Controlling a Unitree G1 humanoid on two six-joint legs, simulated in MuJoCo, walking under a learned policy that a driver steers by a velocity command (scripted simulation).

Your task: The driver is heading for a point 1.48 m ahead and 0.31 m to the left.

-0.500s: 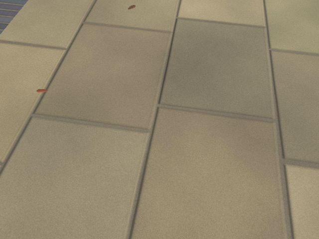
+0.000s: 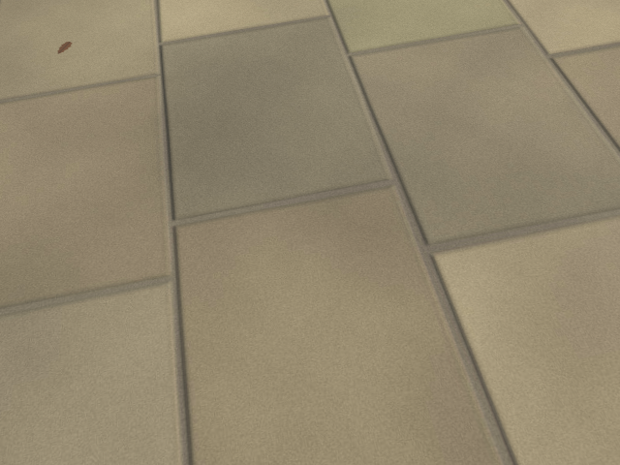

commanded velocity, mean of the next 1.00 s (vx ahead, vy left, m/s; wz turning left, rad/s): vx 0.02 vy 0.00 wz -0.12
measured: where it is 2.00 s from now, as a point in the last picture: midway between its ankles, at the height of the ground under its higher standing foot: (338, 402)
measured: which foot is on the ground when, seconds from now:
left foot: up 0.00-0.30, down 0.32-1.00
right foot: down 0.00-1.00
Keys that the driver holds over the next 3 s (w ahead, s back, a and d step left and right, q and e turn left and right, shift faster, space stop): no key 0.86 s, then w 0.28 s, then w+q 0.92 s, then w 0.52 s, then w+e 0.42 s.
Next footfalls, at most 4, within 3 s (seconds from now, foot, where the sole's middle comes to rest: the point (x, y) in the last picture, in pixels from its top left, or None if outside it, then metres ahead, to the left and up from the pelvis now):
0.32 left None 0.06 0.13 -0.77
1.62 left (297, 462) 0.45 0.10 -0.77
2.10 right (344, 322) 0.77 -0.02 -0.77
2.58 left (201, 294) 0.87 0.33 -0.77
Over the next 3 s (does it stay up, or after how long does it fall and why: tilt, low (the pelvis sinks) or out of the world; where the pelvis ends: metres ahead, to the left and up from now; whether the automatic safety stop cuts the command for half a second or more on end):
stays up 0.97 0.28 0.00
